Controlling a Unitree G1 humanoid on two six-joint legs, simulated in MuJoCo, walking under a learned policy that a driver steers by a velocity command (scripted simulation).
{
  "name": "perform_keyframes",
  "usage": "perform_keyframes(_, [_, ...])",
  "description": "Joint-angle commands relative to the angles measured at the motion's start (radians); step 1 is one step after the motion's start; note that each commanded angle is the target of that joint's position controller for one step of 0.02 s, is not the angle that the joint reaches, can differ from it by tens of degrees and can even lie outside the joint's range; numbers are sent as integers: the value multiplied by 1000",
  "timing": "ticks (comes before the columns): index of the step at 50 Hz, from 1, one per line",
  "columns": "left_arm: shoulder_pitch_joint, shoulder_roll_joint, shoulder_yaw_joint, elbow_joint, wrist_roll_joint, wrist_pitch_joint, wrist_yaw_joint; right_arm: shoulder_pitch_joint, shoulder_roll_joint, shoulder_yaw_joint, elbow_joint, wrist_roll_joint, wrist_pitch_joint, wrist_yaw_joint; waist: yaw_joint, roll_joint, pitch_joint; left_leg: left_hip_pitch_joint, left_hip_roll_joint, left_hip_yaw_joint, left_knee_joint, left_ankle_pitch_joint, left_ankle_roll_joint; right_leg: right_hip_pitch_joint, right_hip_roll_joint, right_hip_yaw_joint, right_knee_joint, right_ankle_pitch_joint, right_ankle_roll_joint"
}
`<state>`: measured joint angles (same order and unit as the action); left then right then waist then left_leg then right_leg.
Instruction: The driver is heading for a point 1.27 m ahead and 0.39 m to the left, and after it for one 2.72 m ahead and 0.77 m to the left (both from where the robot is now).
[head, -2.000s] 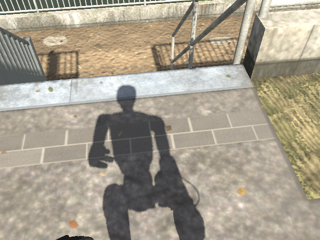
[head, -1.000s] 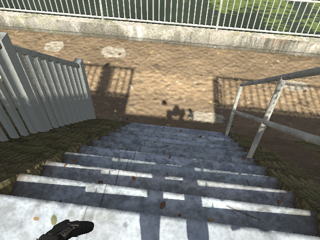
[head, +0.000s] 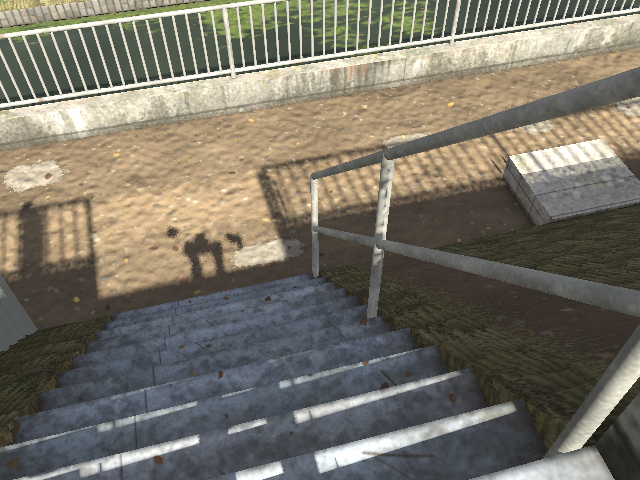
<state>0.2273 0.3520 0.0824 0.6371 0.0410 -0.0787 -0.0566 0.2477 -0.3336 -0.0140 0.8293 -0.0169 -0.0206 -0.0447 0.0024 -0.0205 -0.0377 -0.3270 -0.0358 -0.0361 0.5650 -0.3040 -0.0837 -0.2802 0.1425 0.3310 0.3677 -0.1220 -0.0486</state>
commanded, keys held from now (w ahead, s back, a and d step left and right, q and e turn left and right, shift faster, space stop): q+shift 0.22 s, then w+q+shift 0.56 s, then w+e+shift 0.22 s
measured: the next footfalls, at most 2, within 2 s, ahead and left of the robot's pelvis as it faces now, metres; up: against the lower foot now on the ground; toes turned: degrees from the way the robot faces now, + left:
left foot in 0.06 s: +0.03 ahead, +0.12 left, +0.00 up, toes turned -3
right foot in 0.46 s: +0.08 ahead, -0.10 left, +0.00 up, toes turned +17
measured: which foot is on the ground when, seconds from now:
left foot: up 0.00-0.04, down 0.06-0.46, up 0.48-0.84, down 0.86-1.00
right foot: down 0.00-0.12, up 0.14-0.44, down 0.46-0.84, up 0.86-1.00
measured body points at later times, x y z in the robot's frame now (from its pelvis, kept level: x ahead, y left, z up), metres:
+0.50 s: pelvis +0.04 +0.02 -0.01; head +0.06 +0.03 +0.44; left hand +0.12 +0.30 -0.12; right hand +0.22 -0.22 -0.12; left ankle -0.01 +0.12 -0.73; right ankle +0.05 -0.11 -0.75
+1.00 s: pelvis +0.22 +0.19 -0.05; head +0.24 +0.21 +0.40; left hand +0.10 +0.44 -0.18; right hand +0.49 +0.05 -0.15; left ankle +0.22 +0.24 -0.75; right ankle +0.24 -0.01 -0.64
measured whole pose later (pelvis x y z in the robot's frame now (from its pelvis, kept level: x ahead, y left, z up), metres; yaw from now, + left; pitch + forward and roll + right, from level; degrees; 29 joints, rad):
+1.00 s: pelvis +0.22 +0.19 -0.05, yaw +35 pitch -1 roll -1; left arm 0.34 0.27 0.04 0.78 0.01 0.00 0.04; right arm 0.22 -0.27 -0.04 0.68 -0.02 0.00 0.02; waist 0.03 0.00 0.07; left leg -0.43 -0.07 0.10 0.82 -0.38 0.11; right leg -0.44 -0.01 0.12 1.39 -0.33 0.00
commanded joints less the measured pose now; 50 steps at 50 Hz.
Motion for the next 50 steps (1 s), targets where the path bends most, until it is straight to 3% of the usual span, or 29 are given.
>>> perform_keyframes(1, [-2,110,13,-37,-15,17,-1,-15,-63,-2,-36,11,-14,34,19,-48,-64,88,28,12,-168,141,43,31,-290,206,-4,116,-184])
perform_keyframes(3, [19,-39,-59,23,-38,37,-26,37,-3,24,-15,9,-25,80,-23,34,-92,263,135,-123,-278,348,111,-64,-171,108,94,-104,-20])
perform_keyframes(4, [130,-4,-29,20,-76,82,44,5,-137,-6,-74,-11,-13,55,64,-19,-65,218,336,-325,-283,679,172,-6,-49,-68,138,-216,50])
perform_keyframes(5, [114,34,-30,26,-40,66,11,-135,-116,5,-74,2,-47,121,110,177,-41,142,284,-371,-258,419,298,-73,-97,-55,145,-344,168])
perform_keyframes(6, [51,92,-15,29,-32,70,16,-157,-100,-9,-102,21,-59,141,79,98,-12,81,206,-324,-260,191,263,-21,-125,-109,126,-239,178])
perform_keyframes(7, [-44,113,-7,9,-22,69,41,-123,-150,-33,-108,9,-62,143,40,82,9,29,177,-343,-289,102,249,-23,-98,-161,155,-222,174])
perform_keyframes(8, [-72,140,7,12,-14,60,68,-66,-215,-69,-104,-7,-67,134,-1,122,16,97,210,-414,-303,88,285,-103,-90,-190,213,-264,170])
perform_keyframes(9, [-95,128,3,6,-1,52,103,-11,-234,-84,-85,-6,-80,124,-20,177,26,147,272,-496,-309,147,358,-184,-95,-207,321,-338,172])
perform_keyframes(11, [-104,110,-4,16,6,38,143,56,-176,-85,-95,-11,-104,94,-51,153,-4,206,316,-548,-309,284,428,-276,-116,-191,649,-449,173])
perform_keyframes(14, [-85,4,-42,27,65,27,129,40,-40,-43,-110,-2,-102,62,-36,121,52,222,208,-516,-384,-221,340,-349,-168,-226,601,-340,146])
perform_keyframes(18, [-162,-76,-79,5,28,16,81,30,-87,-55,-137,7,-98,72,-60,131,41,124,98,-407,-350,-96,317,-99,-112,-343,250,-379,161])
perform_keyframes(21, [-79,-33,-81,45,1,-14,61,-42,-119,-73,-174,-8,-68,100,-23,96,13,86,87,-484,-238,-96,352,69,-90,-352,-17,-125,118])
perform_keyframes(22, [-61,-23,-84,50,-1,-29,62,-42,-93,-64,-170,-14,-62,108,-14,100,-10,29,81,-513,-191,-105,336,156,-121,-339,-7,-100,95])
perform_keyframes(23, [121,143,-8,45,-67,0,98,-49,-150,-109,-167,61,-9,75,88,136,-62,-171,-10,-395,-6,-161,242,423,-241,-197,-36,-118,45])
perform_keyframes(24, [227,264,21,61,-41,21,115,-127,-10,-71,-244,75,-1,66,140,-108,-57,-443,-114,-167,280,-238,175,567,-484,73,-119,-392,-4])
perform_keyframes(25, [193,258,28,77,-26,41,112,-185,12,-50,-294,43,6,56,117,-141,53,-630,-25,-88,400,-202,176,494,-610,236,-135,-417,-79])
perform_keyframes(26, [158,138,1,58,-16,48,102,-215,-13,-55,-291,15,14,54,108,-30,115,-672,36,-83,482,-132,176,448,-581,170,-111,-387,-90])
perform_keyframes(28, [128,38,-27,44,-15,48,90,-175,-17,-66,-281,0,31,72,74,-52,111,-628,73,-55,560,-29,156,391,-473,-43,-95,-204,-47])
perform_keyframes(32, [157,44,-28,73,-11,17,81,-227,-10,-55,-345,-2,60,99,52,-97,125,-572,104,-20,605,140,134,258,-425,-275,-103,112,-47])
perform_keyframes(37, [163,88,-17,97,-13,4,90,-308,-38,-50,-369,3,64,146,41,-75,189,-391,101,88,344,252,177,166,-387,-476,-177,76,-18])
perform_keyframes(40, [200,130,-4,127,-3,9,96,-206,-31,-47,-323,3,66,123,-5,-79,111,-112,16,174,323,48,235,173,-376,-593,-13,612,-12])
perform_keyframes(41, [217,152,-3,142,-2,14,98,-118,-36,-53,-294,-3,65,107,-48,-90,78,9,-39,179,306,-50,259,169,-402,-588,90,821,-22])
perform_keyframes(42, [203,191,5,151,-10,28,100,70,-64,-76,-233,0,64,90,-143,-91,16,214,-80,156,247,-77,290,120,-418,-566,295,925,-32])
perform_keyframes(43, [152,197,7,144,-15,40,97,303,-107,-105,-160,-4,57,68,-279,-4,-68,524,-61,55,140,-53,321,-81,-385,-554,680,788,-14])
perform_keyframes(44, [205,16,-28,101,-11,49,77,197,-191,-108,-166,7,45,53,-138,333,-118,682,197,-282,71,-3,343,-396,-201,-511,1156,-463,24])
perform_keyframes(45, [128,32,-25,25,-36,38,92,146,-200,-101,-233,40,30,53,-166,305,-268,594,303,-544,-36,304,372,-456,-57,-193,1248,-398,36])
perform_keyframes(46, [79,76,-12,26,-57,30,96,105,-139,-94,-218,19,26,45,-147,139,-189,455,331,-378,-59,386,346,-439,-95,-138,1181,-264,36])
perform_keyframes(48, [133,39,-19,73,-41,54,103,35,-68,-71,-201,-10,9,54,-32,71,-37,147,306,-258,-55,329,297,-331,-169,-179,1072,-173,40])
perform_keyframes(50, [174,15,-15,115,-32,107,104,1,-6,-43,-205,-3,-15,65,11,94,28,-32,281,-196,-45,376,260,-284,-178,-183,1034,-150,42])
